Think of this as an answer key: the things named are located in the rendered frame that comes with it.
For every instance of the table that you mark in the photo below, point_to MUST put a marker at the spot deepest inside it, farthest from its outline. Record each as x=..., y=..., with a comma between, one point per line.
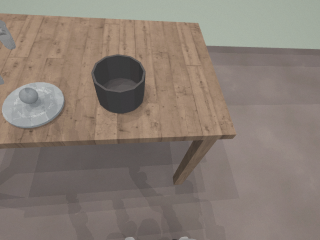
x=182, y=101

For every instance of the pot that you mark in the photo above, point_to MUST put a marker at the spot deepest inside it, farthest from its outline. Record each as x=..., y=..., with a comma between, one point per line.
x=119, y=81

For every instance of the lid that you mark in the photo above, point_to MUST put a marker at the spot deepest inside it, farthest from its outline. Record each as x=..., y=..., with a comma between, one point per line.
x=49, y=104

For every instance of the knob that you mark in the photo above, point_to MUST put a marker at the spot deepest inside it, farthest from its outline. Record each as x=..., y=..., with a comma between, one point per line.
x=28, y=95

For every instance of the robot left hand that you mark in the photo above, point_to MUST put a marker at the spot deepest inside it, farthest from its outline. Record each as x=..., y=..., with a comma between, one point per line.
x=7, y=40

